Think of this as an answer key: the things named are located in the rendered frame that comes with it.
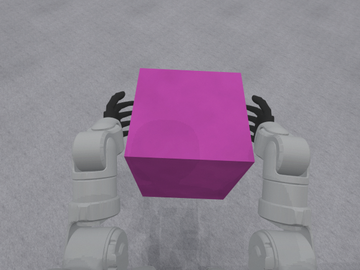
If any robot right hand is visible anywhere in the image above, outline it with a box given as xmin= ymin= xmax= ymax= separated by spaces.
xmin=246 ymin=95 xmax=274 ymax=142

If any robot left hand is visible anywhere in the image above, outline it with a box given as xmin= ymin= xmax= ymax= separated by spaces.
xmin=103 ymin=91 xmax=134 ymax=137

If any left robot upper arm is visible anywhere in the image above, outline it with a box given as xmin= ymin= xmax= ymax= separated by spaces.
xmin=48 ymin=227 xmax=129 ymax=270

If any right robot upper arm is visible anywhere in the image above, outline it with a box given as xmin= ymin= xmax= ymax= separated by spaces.
xmin=248 ymin=229 xmax=317 ymax=270

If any left robot forearm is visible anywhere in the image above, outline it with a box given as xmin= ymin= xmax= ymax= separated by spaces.
xmin=62 ymin=118 xmax=125 ymax=268

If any right robot forearm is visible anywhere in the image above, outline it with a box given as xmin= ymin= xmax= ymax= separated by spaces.
xmin=254 ymin=121 xmax=317 ymax=265

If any carton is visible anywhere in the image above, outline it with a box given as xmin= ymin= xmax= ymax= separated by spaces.
xmin=124 ymin=68 xmax=255 ymax=200

